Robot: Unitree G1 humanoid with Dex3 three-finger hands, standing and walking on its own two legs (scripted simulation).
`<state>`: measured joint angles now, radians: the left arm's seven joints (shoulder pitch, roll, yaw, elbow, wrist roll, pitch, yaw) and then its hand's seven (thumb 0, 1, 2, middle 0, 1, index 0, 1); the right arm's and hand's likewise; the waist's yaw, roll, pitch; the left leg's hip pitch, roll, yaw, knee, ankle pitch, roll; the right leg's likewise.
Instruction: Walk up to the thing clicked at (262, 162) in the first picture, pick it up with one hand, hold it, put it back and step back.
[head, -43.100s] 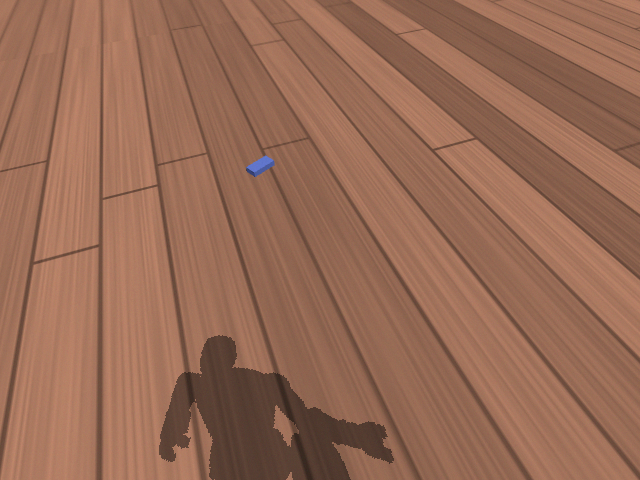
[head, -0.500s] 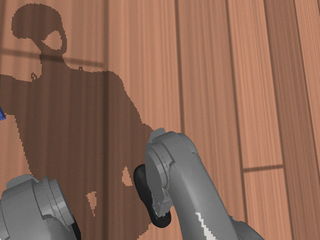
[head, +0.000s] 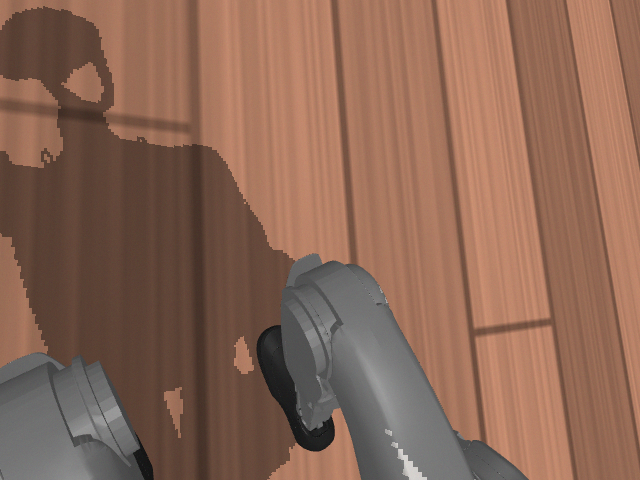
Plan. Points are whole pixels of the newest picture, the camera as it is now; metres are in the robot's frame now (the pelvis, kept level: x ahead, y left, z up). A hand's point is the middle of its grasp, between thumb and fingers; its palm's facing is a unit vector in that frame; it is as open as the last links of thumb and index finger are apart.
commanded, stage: open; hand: left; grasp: from above
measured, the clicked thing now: out of the picture +0.46 +0.32 -0.29
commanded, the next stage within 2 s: withdraw in 0.72 s
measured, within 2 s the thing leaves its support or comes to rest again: neither
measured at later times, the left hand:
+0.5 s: hand out of the picture +0.46 +0.31 -0.25, palm faces -0.45 -0.15 -0.88, open 12.8 cm
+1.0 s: hand out of the picture +0.46 +0.31 -0.25, palm faces -0.43 -0.14 -0.89, open 14.0 cm
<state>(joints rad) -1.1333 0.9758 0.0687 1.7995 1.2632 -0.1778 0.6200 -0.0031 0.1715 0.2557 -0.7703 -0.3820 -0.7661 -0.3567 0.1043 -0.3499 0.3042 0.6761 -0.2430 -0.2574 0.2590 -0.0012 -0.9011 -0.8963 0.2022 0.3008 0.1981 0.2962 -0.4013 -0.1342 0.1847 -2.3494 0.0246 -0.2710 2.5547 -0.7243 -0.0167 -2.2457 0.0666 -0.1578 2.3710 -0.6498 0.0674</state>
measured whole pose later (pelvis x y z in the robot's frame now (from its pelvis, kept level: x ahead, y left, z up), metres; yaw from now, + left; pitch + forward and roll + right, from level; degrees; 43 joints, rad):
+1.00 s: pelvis +0.00 +0.00 +0.01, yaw +0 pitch +29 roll -15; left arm -1.11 0.99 0.06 1.70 1.25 -0.17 0.60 0.00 -0.47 0.95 -0.10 -1.00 -0.10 -0.99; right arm 0.11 -0.35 0.31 0.65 -0.25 -0.24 0.25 0.00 -0.90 -0.90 0.20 0.30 0.20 0.30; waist -0.40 -0.14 0.18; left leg -2.34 0.02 -0.28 2.53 -0.72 -0.02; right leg -2.23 0.06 -0.17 2.34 -0.65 0.06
